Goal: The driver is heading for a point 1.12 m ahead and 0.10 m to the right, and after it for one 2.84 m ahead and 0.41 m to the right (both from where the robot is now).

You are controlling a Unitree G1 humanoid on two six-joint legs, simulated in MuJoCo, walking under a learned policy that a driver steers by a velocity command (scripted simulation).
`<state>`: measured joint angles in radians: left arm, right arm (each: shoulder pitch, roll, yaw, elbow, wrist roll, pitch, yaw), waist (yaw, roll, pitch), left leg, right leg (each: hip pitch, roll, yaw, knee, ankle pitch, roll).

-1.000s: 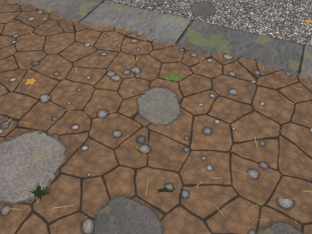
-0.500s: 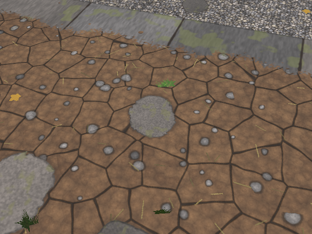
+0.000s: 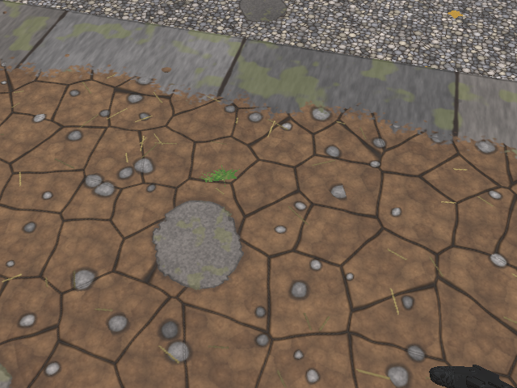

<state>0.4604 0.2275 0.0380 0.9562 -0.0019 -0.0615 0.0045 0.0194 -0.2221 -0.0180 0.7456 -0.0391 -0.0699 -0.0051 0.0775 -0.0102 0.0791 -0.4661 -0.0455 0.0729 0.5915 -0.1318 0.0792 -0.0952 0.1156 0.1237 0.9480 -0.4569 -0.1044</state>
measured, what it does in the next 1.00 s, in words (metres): walks ahead: right foot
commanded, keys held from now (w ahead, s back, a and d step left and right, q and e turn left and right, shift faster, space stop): w+e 0.32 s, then w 0.30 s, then w+q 0.38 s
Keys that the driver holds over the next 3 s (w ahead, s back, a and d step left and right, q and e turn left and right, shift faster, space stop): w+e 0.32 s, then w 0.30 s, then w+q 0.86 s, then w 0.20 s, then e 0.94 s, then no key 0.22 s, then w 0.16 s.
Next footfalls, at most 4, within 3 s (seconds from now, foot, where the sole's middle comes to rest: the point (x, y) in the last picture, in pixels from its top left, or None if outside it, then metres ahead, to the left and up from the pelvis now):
0.46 right None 0.36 -0.18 -0.75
1.04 left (325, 293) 0.69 -0.09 -0.75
1.56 right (372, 203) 1.01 -0.24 -0.75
2.00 left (304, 173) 1.11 -0.03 -0.75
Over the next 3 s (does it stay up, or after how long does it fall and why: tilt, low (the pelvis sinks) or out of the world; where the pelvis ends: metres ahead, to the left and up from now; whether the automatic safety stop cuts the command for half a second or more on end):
stays up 1.01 -0.14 0.02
